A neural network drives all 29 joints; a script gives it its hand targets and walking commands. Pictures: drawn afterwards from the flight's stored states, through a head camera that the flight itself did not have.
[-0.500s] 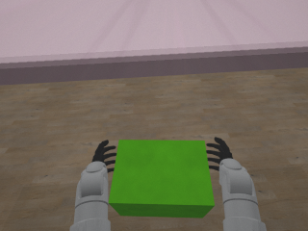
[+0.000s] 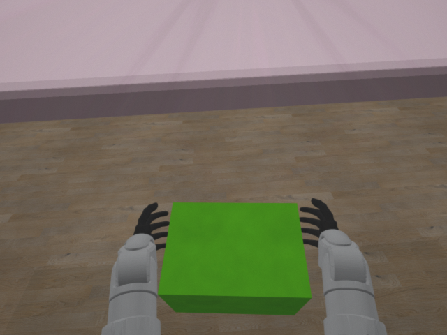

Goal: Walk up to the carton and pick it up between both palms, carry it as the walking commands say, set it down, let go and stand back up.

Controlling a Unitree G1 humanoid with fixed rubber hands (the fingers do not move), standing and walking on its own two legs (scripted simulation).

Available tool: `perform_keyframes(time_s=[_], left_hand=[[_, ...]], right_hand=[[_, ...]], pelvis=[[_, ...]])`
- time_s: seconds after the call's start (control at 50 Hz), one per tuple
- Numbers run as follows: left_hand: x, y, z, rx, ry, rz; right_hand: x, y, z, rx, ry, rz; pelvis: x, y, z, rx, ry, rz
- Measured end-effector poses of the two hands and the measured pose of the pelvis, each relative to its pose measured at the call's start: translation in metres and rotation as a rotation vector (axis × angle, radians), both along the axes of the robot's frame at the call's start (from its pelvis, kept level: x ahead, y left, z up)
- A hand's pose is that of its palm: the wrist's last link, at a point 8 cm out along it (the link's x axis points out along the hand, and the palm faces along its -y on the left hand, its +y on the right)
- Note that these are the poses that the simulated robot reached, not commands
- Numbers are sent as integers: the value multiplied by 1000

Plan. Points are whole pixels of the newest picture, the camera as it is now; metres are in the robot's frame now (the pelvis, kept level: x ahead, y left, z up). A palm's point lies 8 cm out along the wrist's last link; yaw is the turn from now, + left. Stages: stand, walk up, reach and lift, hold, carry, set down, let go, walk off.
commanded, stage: hold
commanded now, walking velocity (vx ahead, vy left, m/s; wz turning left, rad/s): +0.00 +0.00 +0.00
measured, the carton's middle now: (234, 259) +0.29 +0.00 -0.04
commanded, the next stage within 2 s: carry in 0.84 s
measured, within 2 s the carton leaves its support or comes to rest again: neither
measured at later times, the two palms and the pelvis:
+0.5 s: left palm (144, 242) +0.28 +0.17 +0.05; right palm (328, 238) +0.28 -0.17 +0.05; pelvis +0.00 +0.00 +0.00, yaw +0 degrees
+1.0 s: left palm (157, 239) +0.29 +0.15 +0.04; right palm (335, 237) +0.28 -0.19 +0.05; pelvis -0.02 -0.01 -0.02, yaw -4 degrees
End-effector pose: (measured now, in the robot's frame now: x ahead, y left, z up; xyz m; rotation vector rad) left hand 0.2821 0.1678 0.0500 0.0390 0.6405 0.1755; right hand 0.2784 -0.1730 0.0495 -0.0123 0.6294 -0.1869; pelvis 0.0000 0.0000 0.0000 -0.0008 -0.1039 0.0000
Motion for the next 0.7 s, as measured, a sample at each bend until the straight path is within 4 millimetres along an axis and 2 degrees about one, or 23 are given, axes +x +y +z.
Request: perform_keyframes(time_s=[0.7], left_hand=[[0, -1, -1, 3, 2, -3]], right_hand=[[0, -1, 0, 1, -4, -1]], pelvis=[[0, 0, 0, 0, 8, 4]])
